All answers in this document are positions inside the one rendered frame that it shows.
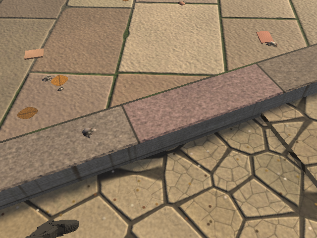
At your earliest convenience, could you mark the left robot hand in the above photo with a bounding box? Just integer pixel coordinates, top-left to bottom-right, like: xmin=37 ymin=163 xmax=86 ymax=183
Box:
xmin=26 ymin=219 xmax=79 ymax=238

